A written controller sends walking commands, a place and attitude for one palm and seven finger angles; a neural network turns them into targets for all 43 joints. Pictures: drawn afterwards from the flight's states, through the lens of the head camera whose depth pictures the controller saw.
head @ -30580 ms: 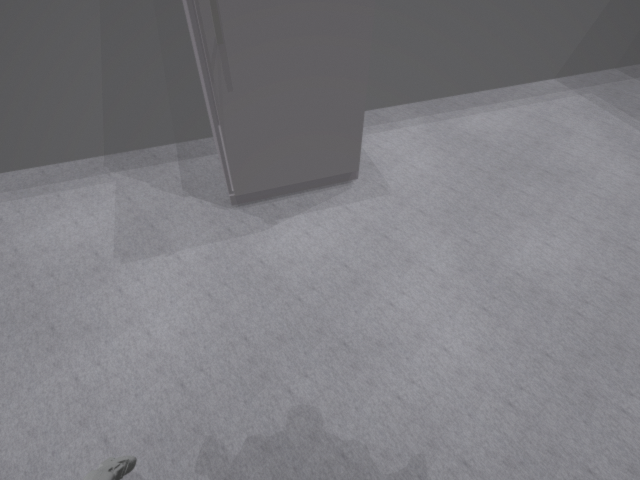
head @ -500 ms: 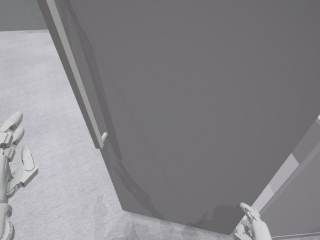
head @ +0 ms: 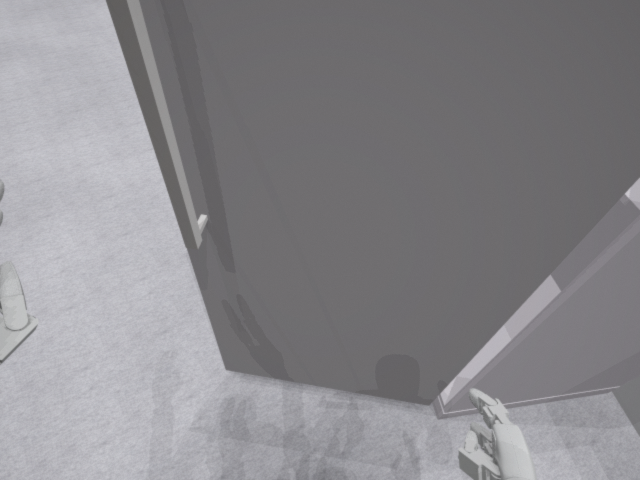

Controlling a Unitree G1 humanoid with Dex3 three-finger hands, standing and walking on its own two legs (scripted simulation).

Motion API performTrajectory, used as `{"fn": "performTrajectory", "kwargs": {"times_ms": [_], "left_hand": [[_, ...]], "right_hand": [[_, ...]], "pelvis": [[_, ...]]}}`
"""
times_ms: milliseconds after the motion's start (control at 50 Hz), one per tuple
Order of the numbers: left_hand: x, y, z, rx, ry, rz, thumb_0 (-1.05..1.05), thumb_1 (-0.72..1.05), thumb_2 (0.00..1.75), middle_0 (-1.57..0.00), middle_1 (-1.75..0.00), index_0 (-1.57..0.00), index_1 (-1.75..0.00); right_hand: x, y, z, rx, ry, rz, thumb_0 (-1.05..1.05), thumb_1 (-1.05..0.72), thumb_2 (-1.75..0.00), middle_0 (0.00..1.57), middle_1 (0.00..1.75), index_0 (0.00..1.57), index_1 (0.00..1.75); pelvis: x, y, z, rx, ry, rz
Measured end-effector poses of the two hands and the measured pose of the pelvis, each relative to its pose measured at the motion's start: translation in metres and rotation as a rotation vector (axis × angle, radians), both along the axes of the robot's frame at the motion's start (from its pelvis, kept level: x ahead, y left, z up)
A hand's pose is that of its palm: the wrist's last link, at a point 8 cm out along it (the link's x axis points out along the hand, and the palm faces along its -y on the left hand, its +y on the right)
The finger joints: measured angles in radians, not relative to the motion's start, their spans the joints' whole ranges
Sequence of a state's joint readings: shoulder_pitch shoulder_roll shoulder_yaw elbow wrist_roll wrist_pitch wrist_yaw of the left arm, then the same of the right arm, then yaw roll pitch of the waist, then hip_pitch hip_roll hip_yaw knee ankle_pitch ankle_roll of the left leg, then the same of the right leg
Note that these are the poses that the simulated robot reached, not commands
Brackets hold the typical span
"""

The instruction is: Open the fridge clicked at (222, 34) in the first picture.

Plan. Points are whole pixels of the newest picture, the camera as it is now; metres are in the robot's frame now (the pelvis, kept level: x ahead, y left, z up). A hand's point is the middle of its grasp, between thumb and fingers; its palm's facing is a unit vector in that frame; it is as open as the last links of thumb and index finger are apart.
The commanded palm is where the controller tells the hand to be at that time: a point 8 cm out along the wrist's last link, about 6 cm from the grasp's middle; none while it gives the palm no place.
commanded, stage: step back with the hand held close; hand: left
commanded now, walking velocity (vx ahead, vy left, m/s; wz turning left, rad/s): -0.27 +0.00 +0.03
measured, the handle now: (165, 109) +0.45 +0.23 +0.22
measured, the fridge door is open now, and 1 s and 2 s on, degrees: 73 73 73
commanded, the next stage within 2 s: stop stepping back and stand still in 0.70 s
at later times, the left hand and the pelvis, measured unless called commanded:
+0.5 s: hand out of the picture +0.10 +0.28 +0.18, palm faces +0.49 -0.72 -0.49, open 7.4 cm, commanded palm +0.04 +0.30 +0.18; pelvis -0.08 -0.01 -0.01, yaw +3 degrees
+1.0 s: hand out of the picture -0.05 +0.26 +0.18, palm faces +0.47 -0.78 -0.41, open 7.4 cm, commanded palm -0.08 +0.29 +0.18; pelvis -0.21 -0.01 +0.01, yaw +0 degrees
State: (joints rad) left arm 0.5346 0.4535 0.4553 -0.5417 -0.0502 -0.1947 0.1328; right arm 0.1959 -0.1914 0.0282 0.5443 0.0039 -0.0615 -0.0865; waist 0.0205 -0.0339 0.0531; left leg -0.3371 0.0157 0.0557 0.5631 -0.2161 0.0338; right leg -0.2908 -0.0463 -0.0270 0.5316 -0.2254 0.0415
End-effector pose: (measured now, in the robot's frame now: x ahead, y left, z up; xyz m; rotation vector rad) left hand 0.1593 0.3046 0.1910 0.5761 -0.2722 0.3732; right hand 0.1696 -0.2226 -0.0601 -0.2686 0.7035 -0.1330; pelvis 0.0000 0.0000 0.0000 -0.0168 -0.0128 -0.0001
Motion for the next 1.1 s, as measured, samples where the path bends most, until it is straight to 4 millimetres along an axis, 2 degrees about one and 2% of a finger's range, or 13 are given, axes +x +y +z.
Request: {"fn": "performTrajectory", "kwargs": {"times_ms": [140,240,340,440,560,640,700,760,820,900,980,1040,1100], "left_hand": [[-0.037,0.0,-0.011,-0.059,-0.032,0.07,0.01,0.89,0.9,-0.21,-0.31,-0.21,-0.3],[-0.048,-0.006,-0.015,-0.107,-0.078,0.035,0.01,0.88,0.9,-0.21,-0.31,-0.21,-0.3],[-0.056,0.001,-0.005,-0.039,-0.117,-0.004,0.01,0.88,0.9,-0.21,-0.31,-0.21,-0.3],[-0.083,0.011,0.01,0.043,-0.104,0.045,0.01,0.88,0.9,-0.22,-0.31,-0.21,-0.3],[-0.112,-0.006,-0.001,0.007,-0.023,0.038,0.01,0.89,0.9,-0.21,-0.31,-0.21,-0.3],[-0.112,-0.01,-0.006,-0.047,-0.047,-0.017,0.01,0.88,0.9,-0.21,-0.31,-0.21,-0.3],[-0.112,-0.008,-0.005,-0.066,-0.069,-0.05,0.01,0.88,0.9,-0.22,-0.31,-0.21,-0.3],[-0.123,-0.009,0.0,-0.052,-0.076,-0.075,0.01,0.88,0.9,-0.22,-0.31,-0.21,-0.3],[-0.149,-0.01,0.006,-0.025,-0.064,-0.076,0.01,0.88,0.9,-0.22,-0.31,-0.21,-0.3],[-0.201,-0.016,0.006,0.033,-0.024,-0.04,0.01,0.88,0.9,-0.22,-0.31,-0.21,-0.3],[-0.246,-0.016,0.005,-0.034,-0.024,0.018,0.01,0.88,0.9,-0.22,-0.31,-0.21,-0.3],[-0.258,-0.004,0.0,-0.112,-0.071,0.1,0.01,0.88,0.9,-0.22,-0.31,-0.22,-0.3],[-0.253,0.011,-0.011,-0.167,-0.108,0.155,0.01,0.88,0.9,-0.21,-0.31,-0.21,-0.3]], "right_hand": [[-0.021,0.004,-0.007,0.019,-0.023,0.042,0.01,-0.9,-0.9,0.21,0.3,0.2,0.3],[-0.045,0.0,-0.009,-0.024,0.007,0.046,0.01,-0.9,-0.9,0.21,0.3,0.2,0.3],[-0.069,-0.002,-0.008,-0.041,-0.001,0.004,0.02,-0.9,-0.9,0.21,0.3,0.2,0.3],[-0.087,0.0,-0.008,-0.002,0.022,0.021,0.02,-0.9,-0.9,0.21,0.3,0.2,0.3],[-0.095,-0.002,-0.024,0.016,0.064,0.051,0.01,-0.9,-0.9,0.21,0.3,0.2,0.3],[-0.103,-0.002,-0.011,-0.003,0.052,0.025,0.02,-0.9,-0.9,0.21,0.3,0.2,0.3],[-0.108,-0.001,0.006,-0.015,-0.019,0.021,0.02,-0.91,-0.9,0.21,0.3,0.2,0.3],[-0.118,-0.002,0.02,-0.012,-0.11,0.023,0.02,-0.91,-0.9,0.21,0.3,0.2,0.3],[-0.135,-0.004,0.026,0.003,-0.149,0.021,0.01,-0.91,-0.9,0.21,0.3,0.2,0.3],[-0.165,-0.01,0.017,0.016,-0.134,0.042,0.01,-0.9,-0.9,0.21,0.3,0.2,0.3],[-0.209,-0.017,0.003,-0.016,0.012,0.047,0.01,-0.9,-0.9,0.21,0.3,0.2,0.3],[-0.241,-0.019,0.001,-0.041,0.077,0.028,0.01,-0.9,-0.9,0.21,0.3,0.2,0.3],[-0.261,-0.021,-0.005,-0.07,0.077,0.011,0.02,-0.9,-0.9,0.21,0.3,0.2,0.3]], "pelvis": [[-0.024,-0.004,-0.005,-0.014,-0.01,0.016],[-0.041,0.0,-0.007,-0.014,-0.014,0.015],[-0.058,0.004,-0.008,-0.046,-0.027,0.047],[-0.07,-0.004,-0.002,-0.061,0.031,0.088],[-0.095,-0.008,-0.003,-0.055,0.042,0.023],[-0.105,-0.006,0.002,-0.035,0.022,0.014],[-0.125,-0.005,0.003,-0.026,-0.003,-0.001],[-0.146,-0.004,0.002,-0.042,-0.02,0.001],[-0.166,-0.007,0.001,-0.054,-0.01,0.009],[-0.195,-0.016,-0.005,-0.015,0.023,0.022],[-0.212,-0.015,0.003,0.017,0.026,0.008],[-0.217,-0.012,0.01,0.038,0.037,0.01],[-0.225,-0.004,0.006,0.019,0.04,0.037]]}}
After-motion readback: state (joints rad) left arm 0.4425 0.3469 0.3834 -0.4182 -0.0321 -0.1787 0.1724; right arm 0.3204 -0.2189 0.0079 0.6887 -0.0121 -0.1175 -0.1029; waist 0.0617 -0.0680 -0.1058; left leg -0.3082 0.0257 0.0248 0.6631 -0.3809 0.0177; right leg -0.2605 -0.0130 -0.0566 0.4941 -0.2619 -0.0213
